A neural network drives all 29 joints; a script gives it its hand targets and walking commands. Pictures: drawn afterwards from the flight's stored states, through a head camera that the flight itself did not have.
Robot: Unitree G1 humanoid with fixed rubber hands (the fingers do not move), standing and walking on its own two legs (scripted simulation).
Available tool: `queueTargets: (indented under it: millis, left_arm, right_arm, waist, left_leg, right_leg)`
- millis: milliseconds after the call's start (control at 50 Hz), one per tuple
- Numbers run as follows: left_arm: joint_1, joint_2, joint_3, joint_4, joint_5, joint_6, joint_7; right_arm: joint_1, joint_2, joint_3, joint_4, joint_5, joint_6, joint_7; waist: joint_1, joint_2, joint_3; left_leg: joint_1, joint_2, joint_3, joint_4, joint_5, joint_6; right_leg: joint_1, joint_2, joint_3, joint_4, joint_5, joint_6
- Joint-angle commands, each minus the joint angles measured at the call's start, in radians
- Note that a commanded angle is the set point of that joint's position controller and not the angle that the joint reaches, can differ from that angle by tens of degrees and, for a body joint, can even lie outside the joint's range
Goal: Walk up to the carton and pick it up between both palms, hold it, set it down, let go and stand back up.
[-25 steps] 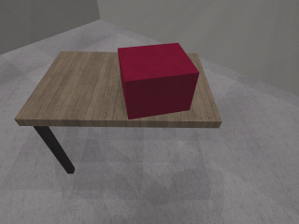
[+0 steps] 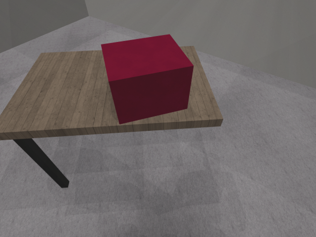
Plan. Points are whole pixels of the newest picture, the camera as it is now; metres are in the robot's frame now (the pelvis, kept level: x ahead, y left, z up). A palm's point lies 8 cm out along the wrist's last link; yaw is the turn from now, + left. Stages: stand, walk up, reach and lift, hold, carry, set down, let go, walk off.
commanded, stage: walk up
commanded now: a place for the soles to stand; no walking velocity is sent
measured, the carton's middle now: (145, 77) +0.71 +0.03 -0.01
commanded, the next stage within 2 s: none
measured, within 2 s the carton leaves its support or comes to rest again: neither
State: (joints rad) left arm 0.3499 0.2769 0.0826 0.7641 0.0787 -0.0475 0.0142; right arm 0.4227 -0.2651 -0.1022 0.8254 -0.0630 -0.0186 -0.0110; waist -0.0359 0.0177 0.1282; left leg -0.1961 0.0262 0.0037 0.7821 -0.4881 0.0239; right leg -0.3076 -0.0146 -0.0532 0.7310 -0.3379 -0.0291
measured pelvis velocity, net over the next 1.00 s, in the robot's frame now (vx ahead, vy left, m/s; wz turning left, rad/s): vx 0.19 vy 0.05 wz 0.08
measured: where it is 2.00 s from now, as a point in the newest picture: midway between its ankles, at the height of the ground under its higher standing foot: outside the picture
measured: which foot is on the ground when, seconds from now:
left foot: up 0.00-0.32, down 0.34-1.00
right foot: down 0.00-0.34, up 0.36-0.64, down 0.66-1.00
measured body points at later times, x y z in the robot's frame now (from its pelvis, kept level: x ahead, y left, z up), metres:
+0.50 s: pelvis +0.10 +0.05 -0.02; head +0.11 +0.08 +0.43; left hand +0.14 +0.38 -0.12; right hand +0.29 -0.22 -0.05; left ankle +0.18 +0.18 -0.71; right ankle +0.10 -0.10 -0.65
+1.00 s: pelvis +0.19 +0.05 -0.02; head +0.19 +0.06 +0.43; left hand +0.29 +0.37 -0.10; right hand +0.34 -0.24 -0.09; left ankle +0.20 +0.17 -0.71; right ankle +0.23 -0.09 -0.71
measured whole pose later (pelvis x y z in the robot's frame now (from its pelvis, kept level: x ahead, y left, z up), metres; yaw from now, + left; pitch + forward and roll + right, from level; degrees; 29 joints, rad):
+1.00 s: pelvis +0.19 +0.05 -0.02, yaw +5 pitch -7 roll -1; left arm 0.29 0.45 0.03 0.62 0.00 -0.02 -0.01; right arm 0.30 -0.42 0.00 0.56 -0.01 -0.02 -0.01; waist -0.01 0.00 0.12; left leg -0.33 0.05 0.01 0.93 -0.48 -0.01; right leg -0.33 -0.02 0.01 0.89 -0.44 0.03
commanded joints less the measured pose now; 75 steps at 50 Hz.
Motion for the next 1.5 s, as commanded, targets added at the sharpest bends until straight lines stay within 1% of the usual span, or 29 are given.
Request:
queueTargets:
  millis: [0, 60, 140, 220, 300, 320, 340, 360, 380, 420, 460, 600, 640, 660, 680, 720, 780, 820, 840, 880, 1000, 1080, 1160, 1220, 1260, 1320, 1400, 1440, 1480]
  left_arm:
    - [0.257, 0.302, 0.065, -0.121, -0.009, -0.017, 0.016]
    - [0.128, 0.317, 0.067, -0.215, -0.014, -0.035, 0.040]
    - [0.076, 0.318, 0.048, -0.269, -0.011, -0.038, 0.030]
    - [0.116, 0.352, 0.044, -0.296, -0.026, -0.025, 0.006]
    - [0.029, 0.368, 0.033, -0.339, -0.045, 0.011, -0.013]
    - [0.037, 0.320, 0.016, -0.356, -0.049, 0.011, -0.022]
    - [0.008, 0.272, -0.001, -0.382, -0.061, 0.016, -0.036]
    - [0.019, 0.341, 0.026, -0.426, -0.055, 0.022, -0.039]
    - [0.004, 0.378, 0.049, -0.421, -0.063, 0.034, -0.033]
    - [0.050, 0.353, 0.039, -0.395, -0.059, 0.036, -0.024]
    - [0.123, 0.353, 0.047, -0.345, -0.056, 0.048, -0.036]
    - [0.152, 0.338, 0.045, -0.315, -0.054, 0.043, -0.066]
    - [0.259, 0.369, 0.058, -0.260, -0.057, 0.035, -0.047]
    - [0.190, 0.473, 0.067, -0.306, -0.040, 0.022, -0.038]
    - [0.120, 0.485, 0.075, -0.342, -0.052, 0.020, -0.020]
    - [0.019, 0.478, 0.060, -0.330, -0.050, 0.000, 0.004]
    - [-0.140, 0.407, 0.013, -0.331, -0.050, 0.014, -0.003]
    - [-0.082, 0.331, -0.002, -0.336, -0.083, 0.033, -0.022]
    - [-0.103, 0.355, 0.009, -0.332, -0.083, 0.034, -0.017]
    - [-0.093, 0.356, 0.017, -0.311, -0.087, 0.028, -0.016]
    - [-0.026, 0.423, 0.022, -0.213, -0.082, 0.001, -0.011]
    - [-0.130, 0.388, 0.002, -0.212, -0.092, 0.023, -0.007]
    - [-0.131, 0.315, -0.006, -0.198, -0.092, 0.041, -0.004]
    - [-0.094, 0.357, 0.003, -0.162, -0.081, 0.014, -0.007]
    - [-0.065, 0.394, 0.018, -0.131, -0.082, -0.002, -0.007]
    - [-0.076, 0.392, 0.015, -0.123, -0.076, 0.017, 0.006]
    - [-0.204, 0.308, -0.007, -0.146, -0.088, 0.041, -0.001]
    - [-0.206, 0.305, 0.001, -0.156, -0.079, 0.037, 0.001]
    - [-0.133, 0.307, 0.007, -0.124, -0.069, 0.024, -0.001]
  right_arm:
    - [-0.123, -0.143, -0.021, -0.257, 0.018, 0.004, 0.014]
    - [-0.071, -0.239, -0.044, -0.295, 0.012, 0.019, 0.017]
    - [-0.062, -0.248, -0.043, -0.347, 0.014, 0.019, 0.045]
    - [-0.121, -0.265, -0.030, -0.407, 0.027, 0.004, 0.056]
    - [-0.042, -0.270, -0.028, -0.409, 0.031, -0.020, 0.047]
    - [0.031, -0.315, -0.048, -0.380, 0.027, -0.027, 0.035]
    - [0.119, -0.419, -0.087, -0.383, 0.030, -0.033, 0.018]
    - [0.185, -0.503, -0.101, -0.410, 0.046, -0.024, 0.006]
    - [0.132, -0.518, -0.099, -0.427, 0.046, -0.021, -0.011]
    - [0.032, -0.467, -0.064, -0.456, 0.045, -0.034, -0.035]
    - [-0.095, -0.466, -0.062, -0.479, 0.038, -0.030, -0.028]
    - [-0.177, -0.443, -0.041, -0.495, 0.031, -0.021, -0.015]
    - [-0.224, -0.389, -0.012, -0.486, 0.031, -0.001, -0.009]
    - [-0.219, -0.352, -0.008, -0.509, 0.063, 0.001, -0.004]
    - [-0.230, -0.394, -0.023, -0.537, 0.071, 0.009, -0.012]
    - [-0.168, -0.427, -0.036, -0.474, 0.086, 0.005, -0.001]
    - [0.019, -0.379, -0.027, -0.366, 0.063, -0.028, 0.008]
    - [0.008, -0.468, -0.048, -0.354, 0.045, -0.035, 0.010]
    - [-0.028, -0.473, -0.044, -0.354, 0.040, -0.038, 0.002]
    - [-0.083, -0.481, -0.034, -0.365, 0.032, -0.034, -0.019]
    - [-0.175, -0.366, 0.010, -0.332, 0.073, -0.015, -0.005]
    - [-0.146, -0.369, 0.006, -0.275, 0.069, -0.029, -0.008]
    - [-0.108, -0.426, -0.010, -0.244, 0.048, -0.024, -0.011]
    - [-0.222, -0.407, -0.006, -0.261, 0.049, -0.011, 0.004]
    - [-0.242, -0.363, 0.006, -0.263, 0.061, -0.009, 0.009]
    - [-0.207, -0.322, 0.011, -0.231, 0.074, -0.011, -0.001]
    - [-0.093, -0.419, -0.021, -0.158, 0.040, -0.030, 0.000]
    - [-0.117, -0.413, -0.022, -0.169, 0.029, -0.024, -0.008]
    - [-0.171, -0.394, -0.012, -0.180, 0.041, -0.017, -0.005]
  waist:
    - [0.165, -0.263, -0.062]
    - [0.079, -0.064, 0.090]
    - [0.086, -0.183, 0.086]
    - [0.105, -0.148, 0.106]
    - [0.012, -0.103, 0.027]
    - [-0.023, -0.028, -0.023]
    - [-0.108, 0.181, -0.113]
    - [-0.128, 0.267, -0.248]
    - [-0.107, 0.140, -0.234]
    - [-0.006, 0.028, -0.063]
    - [0.038, 0.191, -0.066]
    - [0.082, 0.228, -0.019]
    - [0.173, 0.008, -0.027]
    - [0.167, -0.270, 0.025]
    - [0.158, -0.164, 0.041]
    - [0.073, -0.133, 0.073]
    - [-0.045, -0.151, -0.029]
    - [-0.042, 0.157, -0.031]
    - [-0.027, 0.103, -0.003]
    - [-0.004, 0.097, -0.014]
    - [0.046, -0.041, -0.123]
    - [0.018, -0.145, -0.105]
    - [0.012, 0.072, -0.068]
    - [0.071, 0.070, -0.053]
    - [0.081, -0.046, -0.116]
    - [0.052, -0.144, -0.116]
    - [-0.019, 0.069, -0.122]
    - [-0.004, 0.069, -0.044]
    - [0.035, 0.121, -0.042]
  left_leg:
    - [-0.568, -0.094, -0.090, 0.442, -0.219, 0.046]
    - [-0.595, 0.057, -0.176, 0.500, -0.069, 0.004]
    - [-0.449, 0.129, -0.100, 0.319, 0.009, -0.023]
    - [-0.366, 0.070, 0.017, 0.145, 0.096, -0.018]
    - [0.003, -0.034, 0.103, -0.100, 0.263, 0.016]
    - [0.162, -0.062, 0.089, -0.094, 0.251, 0.031]
    - [0.253, 0.144, -0.282, -0.268, -0.071, 0.109]
    - [0.264, 0.343, -0.785, -0.503, -0.177, 0.218]
    - [0.220, 0.399, -0.825, -0.516, -0.344, 0.271]
    - [0.048, 0.382, -0.664, -0.472, -0.334, 0.233]
    - [-0.114, 0.325, -0.478, -0.465, -0.302, 0.206]
    - [-0.469, 0.210, -0.176, -0.356, -0.357, 0.125]
    - [-0.591, 0.132, -0.038, -0.053, -0.386, 0.051]
    - [-0.632, -0.015, 0.106, 0.303, -0.294, -0.023]
    - [-0.539, 0.017, -0.067, 0.377, -0.172, -0.007]
    - [-0.436, 0.055, -0.112, 0.378, -0.078, -0.003]
    - [0.048, 0.037, -0.064, -0.045, 0.070, 0.021]
    - [-0.007, 0.262, -0.557, -0.377, -0.092, 0.129]
    - [-0.076, 0.298, -0.658, -0.378, 0.049, 0.213]
    - [-0.056, 0.280, -0.499, -0.297, 0.226, 0.226]
    - [-0.158, 0.029, -0.006, 0.065, 0.241, 0.004]
    - [-0.018, 0.070, -0.087, -0.092, 0.307, 0.042]
    - [-0.016, 0.309, -0.355, -0.302, 0.467, 0.233]
    - [-0.154, 0.175, -0.145, -0.186, 0.355, 0.099]
    - [-0.201, 0.027, 0.005, 0.018, 0.283, 0.005]
    - [-0.168, 0.003, -0.037, 0.003, 0.026, 0.019]
    - [0.149, 0.221, -0.308, -0.286, 0.408, 0.168]
    - [0.107, 0.328, -0.377, -0.312, 0.616, 0.264]
    - [0.006, 0.284, -0.276, -0.259, 0.581, 0.203]
  right_leg:
    - [0.315, -0.435, 0.827, -0.540, -0.436, -0.198]
    - [0.208, -0.438, 0.650, -0.507, -0.309, -0.269]
    - [0.097, -0.395, 0.379, -0.455, -0.044, -0.242]
    - [0.065, -0.313, 0.228, -0.403, 0.207, -0.188]
    - [-0.110, -0.233, 0.037, -0.183, 0.071, -0.108]
    - [-0.208, -0.184, 0.022, -0.008, 0.076, -0.078]
    - [-0.359, -0.082, -0.068, 0.369, -0.046, -0.019]
    - [-0.394, 0.016, 0.036, 0.555, -0.330, -0.005]
    - [-0.417, -0.007, 0.143, 0.662, -0.313, 0.000]
    - [-0.439, -0.065, 0.168, 0.636, -0.212, 0.004]
    - [-0.291, -0.091, 0.142, 0.553, -0.178, 0.037]
    - [0.124, -0.042, 0.010, 0.160, -0.062, 0.012]
    - [0.301, 0.013, 0.032, -0.035, -0.110, -0.011]
    - [0.117, -0.252, 0.550, -0.391, -0.495, -0.105]
    - [-0.049, -0.400, 0.797, -0.505, -0.571, -0.243]
    - [-0.096, -0.401, 0.713, -0.470, -0.403, -0.276]
    - [-0.323, -0.235, 0.274, -0.179, -0.162, -0.120]
    - [-0.347, -0.025, 0.036, 0.211, -0.179, 0.011]
    - [-0.307, -0.019, 0.074, 0.248, -0.226, -0.002]
    - [-0.263, -0.041, 0.117, 0.241, -0.209, 0.002]
    - [0.060, -0.212, 0.388, -0.152, 0.310, -0.156]
    - [-0.050, -0.156, 0.275, -0.060, 0.401, -0.105]
    - [-0.140, 0.012, 0.087, 0.157, -0.085, -0.009]
    - [0.061, -0.047, 0.159, -0.063, 0.168, -0.042]
    - [0.148, -0.173, 0.409, -0.160, 0.302, -0.143]
    - [0.122, -0.247, 0.454, -0.178, 0.497, -0.239]
    - [-0.158, 0.004, 0.097, 0.156, 0.134, -0.011]
    - [-0.221, 0.013, 0.086, 0.159, -0.232, -0.011]
    - [-0.057, -0.020, 0.113, -0.032, -0.039, -0.029]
